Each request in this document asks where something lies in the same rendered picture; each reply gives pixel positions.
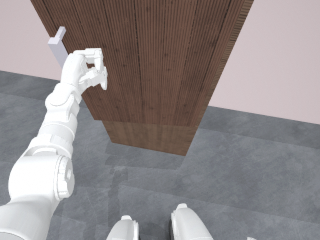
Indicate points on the robot right thigh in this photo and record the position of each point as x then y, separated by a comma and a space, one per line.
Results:
187, 225

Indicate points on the handle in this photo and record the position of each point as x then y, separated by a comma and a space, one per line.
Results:
57, 47

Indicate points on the robot thigh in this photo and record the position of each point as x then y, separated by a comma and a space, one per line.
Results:
187, 225
125, 229

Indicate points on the robot left hand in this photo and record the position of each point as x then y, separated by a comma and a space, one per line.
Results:
76, 72

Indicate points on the robot left upper arm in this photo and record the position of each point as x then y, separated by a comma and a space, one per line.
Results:
38, 184

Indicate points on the robot left forearm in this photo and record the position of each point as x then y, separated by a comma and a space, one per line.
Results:
57, 132

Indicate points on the robot left thigh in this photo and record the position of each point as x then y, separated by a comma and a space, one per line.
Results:
125, 229

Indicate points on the cupboard door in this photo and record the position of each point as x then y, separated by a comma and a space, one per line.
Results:
161, 56

